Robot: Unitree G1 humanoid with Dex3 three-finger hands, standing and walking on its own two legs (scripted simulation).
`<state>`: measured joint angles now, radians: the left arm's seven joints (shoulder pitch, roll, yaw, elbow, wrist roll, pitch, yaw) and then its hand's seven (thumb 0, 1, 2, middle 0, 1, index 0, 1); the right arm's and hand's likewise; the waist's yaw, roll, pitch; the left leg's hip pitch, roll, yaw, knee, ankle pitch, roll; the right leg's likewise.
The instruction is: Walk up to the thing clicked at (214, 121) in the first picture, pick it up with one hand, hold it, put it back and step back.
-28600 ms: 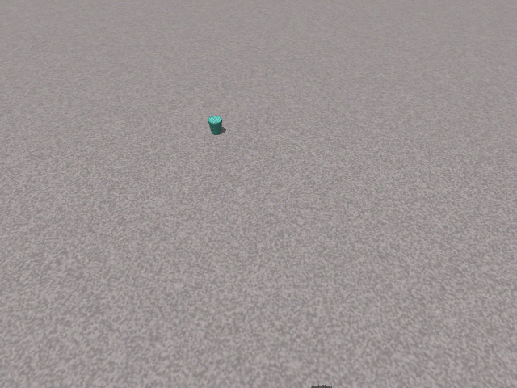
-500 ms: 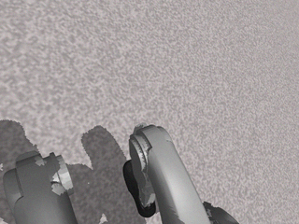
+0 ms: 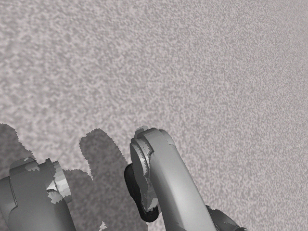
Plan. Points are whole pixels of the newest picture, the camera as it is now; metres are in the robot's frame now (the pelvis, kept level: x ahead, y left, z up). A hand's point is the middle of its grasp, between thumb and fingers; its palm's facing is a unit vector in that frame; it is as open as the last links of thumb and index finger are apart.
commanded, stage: rest palm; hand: left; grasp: from above
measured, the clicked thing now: out of the picture +0.45 +0.35 -0.26
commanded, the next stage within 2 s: close in 0.64 s
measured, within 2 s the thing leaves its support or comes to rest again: neither
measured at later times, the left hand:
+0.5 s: hand out of the picture +0.43 +0.34 -0.23, palm faces -0.22 -0.37 -0.90, open 14.9 cm
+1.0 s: hand out of the picture +0.43 +0.34 -0.23, palm faces -0.18 -0.39 -0.90, open 14.4 cm
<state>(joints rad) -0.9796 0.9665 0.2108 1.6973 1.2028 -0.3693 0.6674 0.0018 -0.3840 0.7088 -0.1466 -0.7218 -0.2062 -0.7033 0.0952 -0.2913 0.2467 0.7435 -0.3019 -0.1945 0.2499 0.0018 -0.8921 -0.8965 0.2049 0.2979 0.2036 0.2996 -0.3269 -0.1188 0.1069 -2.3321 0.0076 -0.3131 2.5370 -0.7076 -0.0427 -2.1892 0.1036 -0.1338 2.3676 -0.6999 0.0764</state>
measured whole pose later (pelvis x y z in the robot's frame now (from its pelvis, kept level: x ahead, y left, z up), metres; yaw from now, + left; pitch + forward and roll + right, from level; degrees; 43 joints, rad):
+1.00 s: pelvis +0.00 +0.00 +0.00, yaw -1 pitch +26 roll -16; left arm -0.99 0.99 0.17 1.71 1.13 -0.40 0.70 0.00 -0.45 0.54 -0.15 -0.67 -0.29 -0.65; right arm 0.06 -0.31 0.30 0.71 -0.34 -0.20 0.26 0.00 -0.91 -0.90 0.20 0.30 0.20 0.30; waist -0.31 -0.14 0.12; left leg -2.33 0.01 -0.34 2.56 -0.71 -0.04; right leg -2.17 0.11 -0.15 2.36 -0.69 0.08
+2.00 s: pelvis +0.00 +0.00 +0.00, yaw +1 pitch +28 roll -13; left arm -1.02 0.93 0.19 1.73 1.12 -0.25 0.62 0.00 0.02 0.36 -0.56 -0.57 -0.57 -0.53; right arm 0.13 -0.32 0.23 0.75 -0.27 -0.22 0.26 0.00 -0.91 -0.90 0.20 0.30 0.20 0.30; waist -0.32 -0.09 0.09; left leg -2.34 0.02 -0.29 2.52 -0.70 -0.04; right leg -2.21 0.09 -0.12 2.37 -0.69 0.08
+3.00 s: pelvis -0.01 -0.01 +0.13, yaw +9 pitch +33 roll -7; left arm -0.79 0.76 0.03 0.94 1.06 -0.15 0.00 0.00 -0.40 0.88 -0.17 -1.01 -0.19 -0.99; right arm 0.17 -0.29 0.03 0.62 -0.03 0.05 0.05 0.00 -0.93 -0.90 0.21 0.30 0.20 0.30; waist -0.13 0.02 -0.13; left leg -2.03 0.02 -0.14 2.07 -0.62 -0.02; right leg -1.94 0.02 -0.04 2.00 -0.65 0.05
